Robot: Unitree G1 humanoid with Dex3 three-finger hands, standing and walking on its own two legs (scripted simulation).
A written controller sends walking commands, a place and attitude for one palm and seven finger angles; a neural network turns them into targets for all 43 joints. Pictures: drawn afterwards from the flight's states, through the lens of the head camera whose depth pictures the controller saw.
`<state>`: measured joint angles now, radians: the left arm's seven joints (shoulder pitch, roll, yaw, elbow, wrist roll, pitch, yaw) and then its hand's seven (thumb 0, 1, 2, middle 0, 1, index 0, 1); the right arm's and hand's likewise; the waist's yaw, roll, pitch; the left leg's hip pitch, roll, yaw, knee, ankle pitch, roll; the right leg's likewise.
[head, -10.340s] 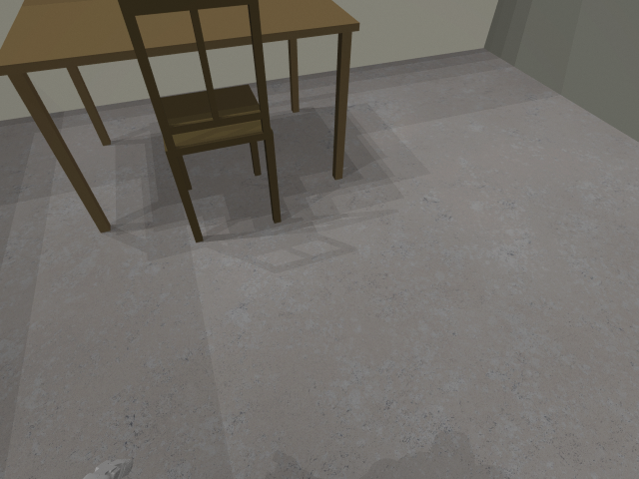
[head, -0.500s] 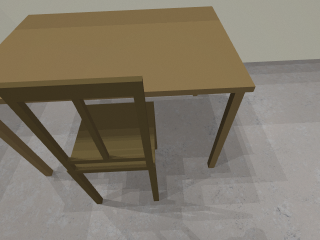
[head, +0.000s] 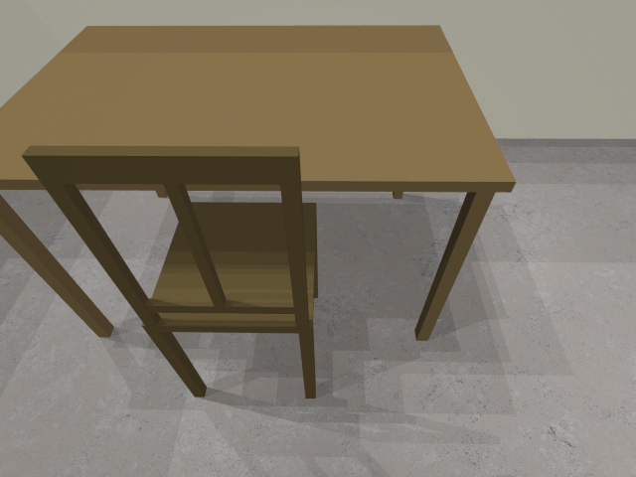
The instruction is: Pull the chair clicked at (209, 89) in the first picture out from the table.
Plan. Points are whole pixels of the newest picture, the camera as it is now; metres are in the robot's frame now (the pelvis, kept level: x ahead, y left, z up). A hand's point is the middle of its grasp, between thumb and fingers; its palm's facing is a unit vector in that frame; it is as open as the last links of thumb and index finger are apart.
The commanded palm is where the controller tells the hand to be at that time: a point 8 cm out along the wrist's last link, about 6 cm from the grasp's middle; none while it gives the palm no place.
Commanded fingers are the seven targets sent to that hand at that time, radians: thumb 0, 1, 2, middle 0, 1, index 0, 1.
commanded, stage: look again from close up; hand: left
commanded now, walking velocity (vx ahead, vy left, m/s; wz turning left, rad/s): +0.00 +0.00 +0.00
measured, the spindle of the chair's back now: (200, 252) +0.47 +0.25 -0.05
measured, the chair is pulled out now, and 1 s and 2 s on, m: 0.00 0.00 0.00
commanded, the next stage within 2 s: raise the hand toward the chair's back in 1.26 s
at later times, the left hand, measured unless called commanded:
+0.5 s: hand out of the picture +0.00 +0.21 -0.17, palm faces +0.00 -0.98 -0.20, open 7.4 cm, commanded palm none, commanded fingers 0.00 0.90 0.90 -0.20 -0.30 -0.20 -0.30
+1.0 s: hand out of the picture +0.01 +0.20 -0.18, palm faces +0.00 -0.98 -0.17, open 7.3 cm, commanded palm none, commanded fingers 0.00 0.90 0.90 -0.20 -0.30 -0.20 -0.30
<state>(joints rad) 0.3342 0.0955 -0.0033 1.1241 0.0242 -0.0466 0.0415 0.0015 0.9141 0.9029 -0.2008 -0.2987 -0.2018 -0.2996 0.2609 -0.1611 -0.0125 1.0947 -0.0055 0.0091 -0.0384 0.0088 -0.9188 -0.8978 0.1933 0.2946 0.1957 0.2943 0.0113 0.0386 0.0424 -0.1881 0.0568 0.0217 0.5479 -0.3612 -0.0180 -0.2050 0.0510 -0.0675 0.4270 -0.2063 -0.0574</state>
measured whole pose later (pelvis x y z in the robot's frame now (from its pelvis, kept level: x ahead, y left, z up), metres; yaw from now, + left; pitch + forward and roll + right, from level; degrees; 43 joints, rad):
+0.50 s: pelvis +0.00 +0.04 +0.00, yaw -1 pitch -1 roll +1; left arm 0.30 0.14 -0.01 1.09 0.02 -0.02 0.03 0.00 0.91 0.90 -0.20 -0.30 -0.20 -0.30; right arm 0.34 -0.13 0.02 1.12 -0.01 -0.03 -0.03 0.00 -0.91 -0.90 0.20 0.29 0.20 0.29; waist -0.01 0.01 0.02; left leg -0.16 -0.04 0.07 0.44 -0.27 0.05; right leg -0.25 -0.03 -0.01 0.49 -0.23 0.01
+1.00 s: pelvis +0.02 +0.04 +0.00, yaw -1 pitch -1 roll +0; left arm 0.30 0.13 -0.01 1.12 0.02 -0.02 0.03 0.00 0.91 0.90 -0.20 -0.30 -0.20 -0.30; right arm 0.26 -0.14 0.02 1.15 -0.01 -0.03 -0.04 0.01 -0.92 -0.90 0.19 0.29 0.20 0.29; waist 0.00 0.00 0.03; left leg -0.11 -0.03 0.08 0.43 -0.30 0.04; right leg -0.21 -0.02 -0.01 0.49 -0.26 0.00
